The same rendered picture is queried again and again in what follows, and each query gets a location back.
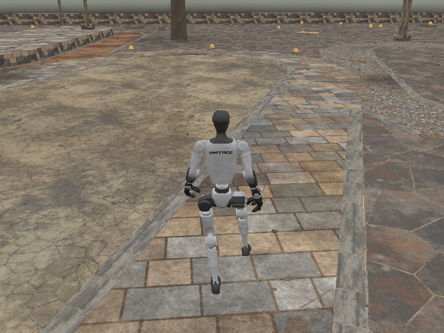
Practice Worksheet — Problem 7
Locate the right robot upper arm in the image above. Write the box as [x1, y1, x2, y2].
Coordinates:
[236, 140, 254, 180]

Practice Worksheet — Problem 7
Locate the left robot hand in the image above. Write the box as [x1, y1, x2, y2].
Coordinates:
[184, 186, 200, 198]

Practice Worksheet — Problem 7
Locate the humanoid robot head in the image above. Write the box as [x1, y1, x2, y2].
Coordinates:
[210, 110, 233, 144]

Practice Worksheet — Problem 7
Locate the right robot hand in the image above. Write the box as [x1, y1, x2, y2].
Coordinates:
[246, 196, 263, 212]

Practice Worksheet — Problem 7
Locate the left robot upper arm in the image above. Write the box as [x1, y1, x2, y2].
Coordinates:
[188, 140, 207, 178]

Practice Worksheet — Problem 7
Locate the left robot forearm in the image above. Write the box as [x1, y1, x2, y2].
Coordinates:
[185, 167, 196, 189]

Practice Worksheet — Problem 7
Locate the humanoid robot torso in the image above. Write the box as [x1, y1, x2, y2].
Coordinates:
[205, 137, 238, 208]

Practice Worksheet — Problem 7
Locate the right robot forearm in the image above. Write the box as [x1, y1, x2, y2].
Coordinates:
[247, 170, 261, 199]

